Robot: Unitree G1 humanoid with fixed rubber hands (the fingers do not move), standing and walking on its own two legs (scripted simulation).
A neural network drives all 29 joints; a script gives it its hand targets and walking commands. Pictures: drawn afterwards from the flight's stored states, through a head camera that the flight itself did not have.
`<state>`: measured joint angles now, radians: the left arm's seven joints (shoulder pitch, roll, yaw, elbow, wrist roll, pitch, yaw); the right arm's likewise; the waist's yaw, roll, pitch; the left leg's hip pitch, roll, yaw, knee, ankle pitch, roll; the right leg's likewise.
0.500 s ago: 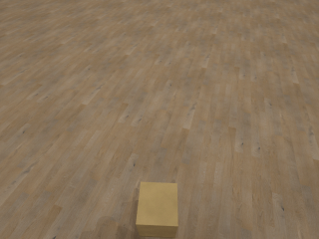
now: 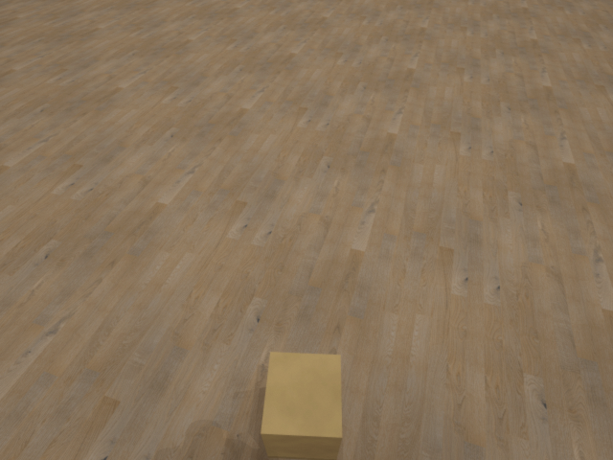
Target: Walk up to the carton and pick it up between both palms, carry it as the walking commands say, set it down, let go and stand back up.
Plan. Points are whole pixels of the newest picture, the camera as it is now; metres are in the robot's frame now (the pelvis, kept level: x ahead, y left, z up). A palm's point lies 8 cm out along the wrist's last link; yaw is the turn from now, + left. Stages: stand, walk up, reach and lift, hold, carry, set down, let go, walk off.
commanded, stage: stand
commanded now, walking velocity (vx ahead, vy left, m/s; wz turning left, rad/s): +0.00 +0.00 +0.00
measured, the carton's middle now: (303, 407) +0.39 +0.01 -0.65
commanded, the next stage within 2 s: reach and lift in 0.02 s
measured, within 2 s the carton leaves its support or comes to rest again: neither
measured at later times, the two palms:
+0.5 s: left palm out of the picture +0.13 +0.23 -0.17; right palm out of the picture +0.14 -0.22 -0.15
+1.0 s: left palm (198, 387) +0.29 +0.20 -0.21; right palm (416, 385) +0.29 -0.19 -0.20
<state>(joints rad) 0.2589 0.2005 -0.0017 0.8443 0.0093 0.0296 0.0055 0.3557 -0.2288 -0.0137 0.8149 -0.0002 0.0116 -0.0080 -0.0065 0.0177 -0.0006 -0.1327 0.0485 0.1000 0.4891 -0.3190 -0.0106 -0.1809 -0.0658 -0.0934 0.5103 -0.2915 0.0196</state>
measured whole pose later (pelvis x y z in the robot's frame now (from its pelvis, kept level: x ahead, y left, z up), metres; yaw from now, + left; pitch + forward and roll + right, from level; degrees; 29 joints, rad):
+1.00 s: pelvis -0.11 +0.02 -0.10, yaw -2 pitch +31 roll -1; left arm -0.64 0.20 0.09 0.67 -0.05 0.20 0.10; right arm -0.68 -0.23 -0.12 0.69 0.00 0.22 -0.02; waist -0.01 0.02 0.02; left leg -1.27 0.07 0.09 1.08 -0.35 0.04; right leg -1.29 -0.07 -0.03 1.00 -0.25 0.03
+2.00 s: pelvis -0.17 +0.01 -0.25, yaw +0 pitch +32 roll -2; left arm -1.35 0.35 0.16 0.67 -0.24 0.31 0.22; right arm -1.35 -0.28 -0.17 0.67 0.16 0.29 -0.24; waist -0.01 0.02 0.53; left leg -1.81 0.05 0.01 1.71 -0.45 0.03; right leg -1.81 -0.07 -0.02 1.64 -0.38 0.01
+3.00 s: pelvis -0.15 +0.01 -0.40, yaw +0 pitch +34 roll -4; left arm -1.51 0.44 -0.06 1.04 -0.33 0.06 0.14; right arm -1.60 -0.37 -0.10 1.17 0.22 0.05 -0.15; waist -0.01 0.02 0.52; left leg -2.23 0.01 -0.03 2.20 -0.56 0.03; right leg -2.21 -0.07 0.00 2.13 -0.51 0.04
